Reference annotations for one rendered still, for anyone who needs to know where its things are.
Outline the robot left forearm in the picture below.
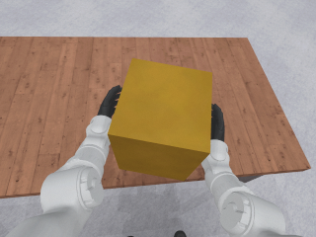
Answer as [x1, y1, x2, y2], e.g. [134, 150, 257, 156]
[40, 115, 112, 210]

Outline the right robot upper arm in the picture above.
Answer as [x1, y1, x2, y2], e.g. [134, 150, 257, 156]
[219, 191, 303, 237]

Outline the robot right hand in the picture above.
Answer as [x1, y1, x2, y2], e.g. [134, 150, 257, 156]
[210, 104, 225, 142]

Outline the left robot upper arm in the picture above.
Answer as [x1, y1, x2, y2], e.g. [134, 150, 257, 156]
[5, 165, 105, 237]

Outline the table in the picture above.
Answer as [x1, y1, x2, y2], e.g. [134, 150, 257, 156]
[0, 37, 311, 198]

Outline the carton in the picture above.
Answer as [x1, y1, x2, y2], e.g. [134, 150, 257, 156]
[108, 58, 212, 181]

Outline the robot right forearm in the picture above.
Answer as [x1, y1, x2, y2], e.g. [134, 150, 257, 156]
[201, 139, 259, 213]

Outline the robot left hand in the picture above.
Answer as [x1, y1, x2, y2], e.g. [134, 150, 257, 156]
[97, 85, 122, 119]

